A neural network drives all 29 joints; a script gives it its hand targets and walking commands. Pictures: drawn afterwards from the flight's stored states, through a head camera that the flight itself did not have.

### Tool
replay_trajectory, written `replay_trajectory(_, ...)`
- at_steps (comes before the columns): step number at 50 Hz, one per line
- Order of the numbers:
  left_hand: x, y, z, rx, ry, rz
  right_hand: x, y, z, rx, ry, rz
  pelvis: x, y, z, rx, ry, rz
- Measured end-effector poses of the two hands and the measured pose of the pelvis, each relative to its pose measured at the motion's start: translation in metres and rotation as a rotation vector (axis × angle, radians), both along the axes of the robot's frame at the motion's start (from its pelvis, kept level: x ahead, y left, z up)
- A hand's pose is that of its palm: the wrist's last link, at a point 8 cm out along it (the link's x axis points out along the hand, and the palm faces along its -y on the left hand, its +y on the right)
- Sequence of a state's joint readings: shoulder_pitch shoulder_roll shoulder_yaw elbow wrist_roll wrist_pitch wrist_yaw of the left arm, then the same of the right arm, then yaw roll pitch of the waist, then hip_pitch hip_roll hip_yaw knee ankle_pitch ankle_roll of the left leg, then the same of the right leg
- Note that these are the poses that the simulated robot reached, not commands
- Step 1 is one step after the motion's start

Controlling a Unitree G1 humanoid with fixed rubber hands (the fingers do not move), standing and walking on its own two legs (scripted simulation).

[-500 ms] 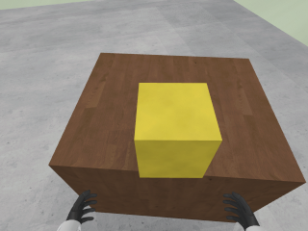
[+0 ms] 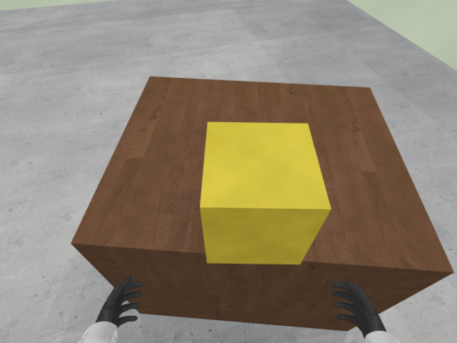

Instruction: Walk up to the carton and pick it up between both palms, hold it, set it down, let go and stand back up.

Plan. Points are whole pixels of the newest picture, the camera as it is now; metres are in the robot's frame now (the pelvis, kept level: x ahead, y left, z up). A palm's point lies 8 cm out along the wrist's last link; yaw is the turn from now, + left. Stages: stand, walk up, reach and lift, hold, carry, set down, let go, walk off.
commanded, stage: let go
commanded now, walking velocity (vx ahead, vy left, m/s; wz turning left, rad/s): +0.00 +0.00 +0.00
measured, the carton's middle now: (255, 195) +0.38 -0.03 +0.00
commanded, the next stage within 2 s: stand in 0.06 s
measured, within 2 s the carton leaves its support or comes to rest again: neither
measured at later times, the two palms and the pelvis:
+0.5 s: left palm out of the picture +0.11 +0.25 -0.11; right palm out of the picture +0.09 -0.23 -0.11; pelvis +0.00 +0.01 -0.01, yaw +0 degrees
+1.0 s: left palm out of the picture +0.06 +0.26 -0.14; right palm out of the picture +0.05 -0.23 -0.13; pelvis +0.01 +0.02 +0.00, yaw +0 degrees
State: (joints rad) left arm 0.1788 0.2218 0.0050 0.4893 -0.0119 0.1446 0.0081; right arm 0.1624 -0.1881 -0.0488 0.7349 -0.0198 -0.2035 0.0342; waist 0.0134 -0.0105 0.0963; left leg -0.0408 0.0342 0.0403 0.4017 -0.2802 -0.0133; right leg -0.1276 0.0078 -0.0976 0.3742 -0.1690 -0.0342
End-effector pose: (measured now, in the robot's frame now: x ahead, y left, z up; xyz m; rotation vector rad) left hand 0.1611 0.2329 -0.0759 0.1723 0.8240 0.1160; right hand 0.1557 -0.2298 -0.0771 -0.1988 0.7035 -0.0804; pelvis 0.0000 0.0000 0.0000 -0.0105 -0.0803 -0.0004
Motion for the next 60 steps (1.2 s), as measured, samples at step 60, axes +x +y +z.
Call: replay_trajectory(60, -0.129, 0.020, -0.066, 0.003, 0.456, 0.102, -0.139, 0.009, -0.057, -0.017, 0.575, -0.162, 0.012, 0.015, -0.002, 0.005, 0.071, 0.000)
